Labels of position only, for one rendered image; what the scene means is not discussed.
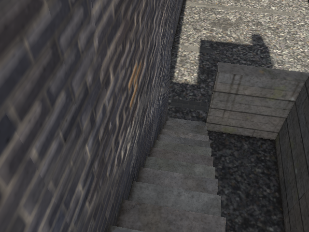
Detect stairs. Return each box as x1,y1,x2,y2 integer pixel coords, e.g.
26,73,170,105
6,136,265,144
108,117,226,232

